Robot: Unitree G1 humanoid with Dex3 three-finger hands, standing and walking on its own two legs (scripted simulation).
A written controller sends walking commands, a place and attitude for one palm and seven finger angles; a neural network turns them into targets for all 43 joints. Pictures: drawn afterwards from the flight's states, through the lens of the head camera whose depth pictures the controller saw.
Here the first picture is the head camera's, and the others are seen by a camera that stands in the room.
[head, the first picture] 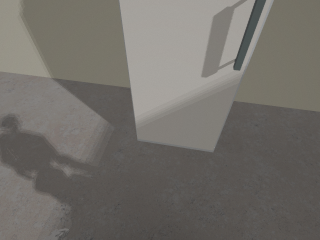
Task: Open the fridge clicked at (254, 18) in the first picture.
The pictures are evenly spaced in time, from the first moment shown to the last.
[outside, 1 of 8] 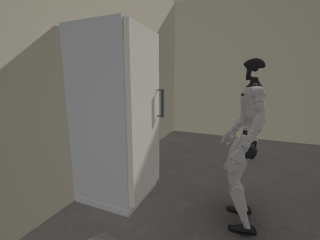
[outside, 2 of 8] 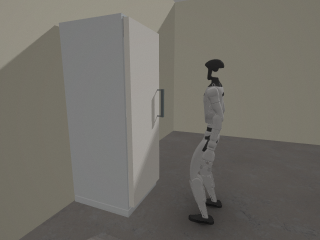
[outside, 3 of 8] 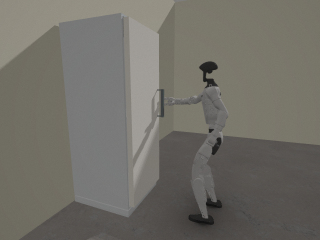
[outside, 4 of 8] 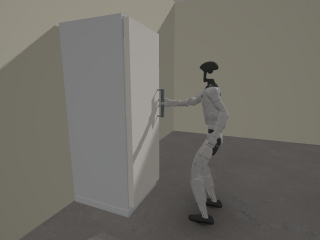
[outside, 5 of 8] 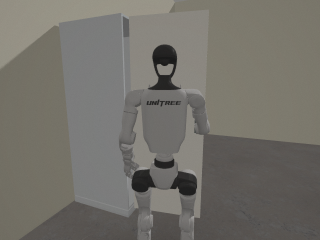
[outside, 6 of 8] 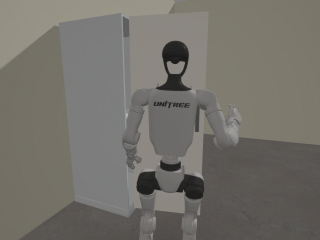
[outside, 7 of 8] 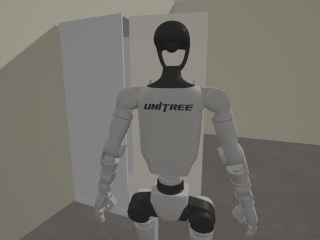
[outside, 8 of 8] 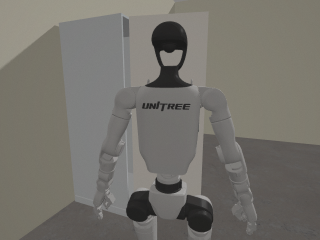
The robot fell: no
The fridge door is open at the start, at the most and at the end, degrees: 0 84 78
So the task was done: yes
